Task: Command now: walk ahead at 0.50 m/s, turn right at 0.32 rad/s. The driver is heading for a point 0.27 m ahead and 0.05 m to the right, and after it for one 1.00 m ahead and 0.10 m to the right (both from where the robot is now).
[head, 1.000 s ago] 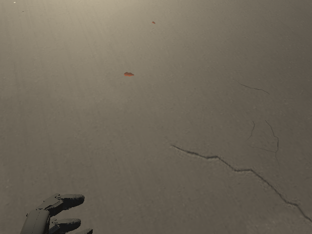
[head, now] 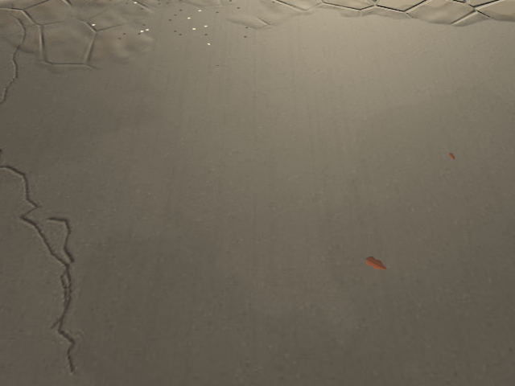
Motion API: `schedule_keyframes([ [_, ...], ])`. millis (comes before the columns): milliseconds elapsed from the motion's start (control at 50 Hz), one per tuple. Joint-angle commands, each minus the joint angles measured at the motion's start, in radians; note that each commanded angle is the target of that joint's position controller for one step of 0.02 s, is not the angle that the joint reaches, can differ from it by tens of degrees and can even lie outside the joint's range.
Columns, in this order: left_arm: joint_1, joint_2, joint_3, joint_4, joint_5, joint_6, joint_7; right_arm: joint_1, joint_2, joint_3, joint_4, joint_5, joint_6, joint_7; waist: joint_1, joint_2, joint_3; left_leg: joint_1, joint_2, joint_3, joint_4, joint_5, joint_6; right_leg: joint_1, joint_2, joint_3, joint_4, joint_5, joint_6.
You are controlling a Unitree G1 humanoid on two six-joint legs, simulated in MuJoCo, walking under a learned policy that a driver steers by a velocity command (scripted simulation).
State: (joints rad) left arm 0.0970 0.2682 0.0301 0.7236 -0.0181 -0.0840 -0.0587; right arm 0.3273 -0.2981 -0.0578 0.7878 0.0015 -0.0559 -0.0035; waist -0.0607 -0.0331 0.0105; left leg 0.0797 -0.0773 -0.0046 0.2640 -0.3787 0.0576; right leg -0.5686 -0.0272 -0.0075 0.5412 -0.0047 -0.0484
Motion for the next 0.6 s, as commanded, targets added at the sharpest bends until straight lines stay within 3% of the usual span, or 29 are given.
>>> schedule_keyframes([
  [20,0.050,0.148,0.054,-0.061,0.006,-0.013,-0.003,-0.013,-0.179,-0.047,-0.043,0.000,0.011,-0.017,0.082,0.113,-0.079,0.031,0.279,-0.012,0.242,1.079,0.078,0.152,0.076,-0.064,-0.012,-0.092,-0.064],
  [40,0.191,0.196,0.078,-0.031,0.006,-0.009,0.006,-0.024,-0.168,-0.039,-0.055,-0.003,0.014,-0.026,0.154,0.088,-0.163,-0.085,0.240,0.027,0.448,1.055,0.042,0.385,0.066,-0.019,-0.025,-0.033,-0.102],
  [60,0.305,0.306,0.104,-0.033,0.021,-0.006,0.018,0.035,-0.107,-0.016,-0.102,-0.021,-0.001,-0.028,0.153,-0.093,-0.295,-0.432,0.125,0.066,0.841,0.658,-0.037,0.754,-0.180,0.371,-0.019,0.073,-0.246],
  [80,0.299,0.269,0.093,-0.035,0.008,-0.004,0.018,0.069,-0.057,0.005,-0.099,-0.029,-0.025,-0.015,0.125,-0.236,-0.394,-0.699,-0.048,-0.039,1.104,-0.180,-0.091,0.946,-0.329,0.776,-0.154,0.136,-0.383],
  [100,0.270,0.208,0.074,-0.046,0.004,0.003,0.023,0.014,-0.136,-0.009,-0.110,-0.002,-0.049,0.003,0.153,-0.126,-0.336,-0.784,0.026,-0.144,1.161,-0.171,-0.079,0.909,-0.300,0.680,-0.164,0.140,-0.333],
  [120,0.214,0.185,0.069,-0.064,0.008,0.009,0.029,-0.064,-0.140,-0.007,-0.135,0.016,-0.060,0.009,0.144,-0.052,-0.232,-0.795,0.072,-0.128,1.124,-0.117,-0.075,0.784,-0.264,0.529,-0.155,0.244,-0.296],
  [140,0.165,0.175,0.066,-0.074,0.007,0.015,0.031,-0.109,-0.137,-0.009,-0.146,0.003,-0.060,0.004,0.116,0.044,-0.132,-0.789,0.103,-0.100,1.046,-0.080,-0.081,0.634,-0.221,0.427,-0.166,0.368,-0.268],
  [160,0.137,0.157,0.059,-0.084,0.007,0.018,0.037,-0.119,-0.148,-0.018,-0.151,-0.016,-0.050,-0.004,0.088,0.065,-0.097,-0.743,0.130,-0.093,0.973,-0.051,-0.088,0.530,-0.194,0.369,-0.185,0.425,-0.249],
  [200,0.108,0.165,0.061,-0.093,0.018,0.027,0.044,-0.080,-0.116,-0.013,-0.152,-0.020,-0.024,-0.012,0.043,0.012,-0.079,-0.667,0.129,-0.081,0.885,-0.025,-0.115,0.402,-0.152,0.328,-0.217,0.501,-0.250],
  [240,0.098,0.194,0.071,-0.089,0.019,0.034,0.054,-0.058,-0.089,-0.004,-0.144,-0.019,-0.006,-0.023,0.026,-0.016,-0.091,-0.634,0.109,-0.058,0.766,0.020,-0.144,0.340,-0.122,0.277,-0.217,0.570,-0.244],
  [320,0.113,0.207,0.078,-0.073,-0.004,0.071,0.081,-0.136,-0.076,0.000,-0.154,-0.018,0.008,-0.028,0.054,-0.045,-0.146,-0.565,0.062,-0.059,0.558,0.233,-0.165,0.314,-0.064,0.250,-0.172,0.463,-0.172],
  [420,0.134,0.198,0.078,-0.072,-0.003,0.107,0.098,-0.256,-0.086,-0.006,-0.187,-0.007,0.003,-0.013,0.091,-0.080,-0.125,-0.564,0.030,-0.107,0.371,0.230,-0.150,0.387,-0.073,0.386,-0.109,0.243,-0.138],
  [460,0.118,0.181,0.072,-0.080,0.001,0.111,0.101,-0.226,-0.103,-0.015,-0.176,-0.008,-0.008,-0.006,0.076,-0.103,-0.122,-0.523,0.039,-0.110,0.282,0.228,-0.125,0.425,-0.083,0.430,-0.063,0.197,-0.124],
  [480,0.098,0.169,0.067,-0.085,0.000,0.111,0.101,-0.200,-0.101,-0.018,-0.168,-0.009,-0.017,-0.003,0.054,-0.109,-0.117,-0.458,0.046,-0.099,0.192,0.303,-0.103,0.420,-0.066,0.433,-0.028,0.168,-0.106],
  [500,0.103,0.144,0.058,-0.087,0.004,0.108,0.099,-0.184,-0.112,-0.022,-0.166,-0.018,-0.025,-0.006,0.045,-0.091,-0.120,-0.351,0.095,-0.117,0.111,0.461,-0.069,0.382,-0.029,0.419,0.021,0.098,-0.073],
  [520,0.153,0.088,0.038,-0.089,0.030,0.099,0.097,-0.170,-0.161,-0.026,-0.178,-0.039,-0.026,-0.013,0.070,0.043,-0.188,-0.195,0.270,-0.270,0.127,0.777,0.005,0.315,0.042,0.324,0.165,-0.114,-0.027],
  [540,0.273,0.069,0.032,-0.075,0.023,0.097,0.097,-0.175,-0.153,-0.021,-0.160,-0.065,-0.012,-0.014,0.137,0.270,-0.212,-0.082,0.429,-0.491,0.149,0.995,0.195,0.166,0.159,0.233,0.297,-0.610,0.042],
  [560,0.279,0.130,0.038,-0.053,0.034,0.101,0.098,-0.157,-0.058,0.003,-0.150,-0.046,-0.009,-0.007,0.112,0.247,-0.219,-0.118,0.456,-0.591,0.115,0.842,0.249,0.151,0.097,0.226,0.383,-0.689,0.091],
  [580,0.227,0.161,0.050,-0.043,0.029,0.112,0.099,-0.172,-0.026,0.017,-0.149,-0.032,-0.009,0.003,0.092,0.181,-0.177,-0.149,0.395,-0.521,0.115,0.711,0.217,0.149,0.068,0.210,0.419,-0.651,0.115],
  [600,0.196,0.150,0.052,-0.028,0.030,0.124,0.101,-0.186,-0.042,0.013,-0.141,-0.024,-0.002,0.013,0.091,0.143,-0.151,-0.178,0.336,-0.470,0.110,0.586,0.174,0.144,0.053,0.180,0.410,-0.613,0.134],
])
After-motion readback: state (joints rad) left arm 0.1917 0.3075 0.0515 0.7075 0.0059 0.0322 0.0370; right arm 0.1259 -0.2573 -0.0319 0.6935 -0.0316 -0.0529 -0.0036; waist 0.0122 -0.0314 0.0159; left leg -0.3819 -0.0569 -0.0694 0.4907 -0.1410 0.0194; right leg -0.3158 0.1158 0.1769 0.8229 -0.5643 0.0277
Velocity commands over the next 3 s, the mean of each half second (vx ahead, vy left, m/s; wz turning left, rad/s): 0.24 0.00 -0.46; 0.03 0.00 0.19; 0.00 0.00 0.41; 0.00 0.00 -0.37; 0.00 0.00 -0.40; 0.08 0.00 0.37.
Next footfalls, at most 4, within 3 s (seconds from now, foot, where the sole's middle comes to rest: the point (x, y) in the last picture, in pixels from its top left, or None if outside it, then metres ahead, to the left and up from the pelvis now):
0.04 right None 0.20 -0.11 -0.77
0.50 left None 0.38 0.05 -0.77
0.86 right None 0.25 -0.16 -0.77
1.26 left None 0.30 0.10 -0.77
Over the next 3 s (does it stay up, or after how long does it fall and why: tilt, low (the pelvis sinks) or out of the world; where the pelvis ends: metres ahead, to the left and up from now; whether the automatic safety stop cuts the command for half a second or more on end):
stays up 0.27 0.04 0.00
